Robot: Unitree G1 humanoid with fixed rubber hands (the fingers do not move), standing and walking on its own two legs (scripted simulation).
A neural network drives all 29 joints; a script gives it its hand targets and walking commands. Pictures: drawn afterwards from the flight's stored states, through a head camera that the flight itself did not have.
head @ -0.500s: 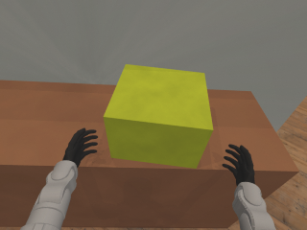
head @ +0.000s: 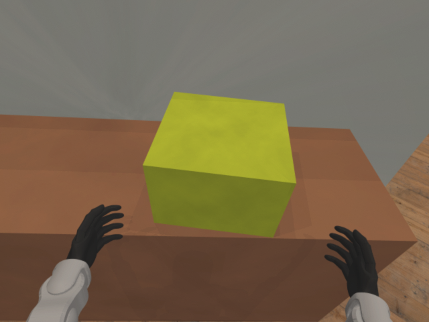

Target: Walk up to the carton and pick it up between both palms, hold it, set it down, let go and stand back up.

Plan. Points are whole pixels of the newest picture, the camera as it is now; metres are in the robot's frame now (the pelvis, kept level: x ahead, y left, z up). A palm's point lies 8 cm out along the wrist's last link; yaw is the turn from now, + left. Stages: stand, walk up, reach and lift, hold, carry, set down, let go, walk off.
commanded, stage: set down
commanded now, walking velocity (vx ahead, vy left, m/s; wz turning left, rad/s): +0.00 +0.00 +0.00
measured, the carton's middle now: (221, 161) +0.49 +0.00 +0.03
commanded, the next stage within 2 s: let go in 1.74 s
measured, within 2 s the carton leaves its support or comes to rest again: neither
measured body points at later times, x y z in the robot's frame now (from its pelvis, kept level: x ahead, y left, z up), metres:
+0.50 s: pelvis +0.00 +0.00 +0.00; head -0.02 +0.02 +0.45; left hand +0.24 +0.24 +0.02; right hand +0.19 -0.23 +0.05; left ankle +0.04 +0.11 -0.74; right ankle -0.01 -0.15 -0.74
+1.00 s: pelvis +0.01 +0.00 +0.00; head +0.02 +0.01 +0.45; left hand +0.23 +0.23 +0.00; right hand +0.19 -0.23 +0.01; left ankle +0.04 +0.11 -0.74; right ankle -0.01 -0.15 -0.74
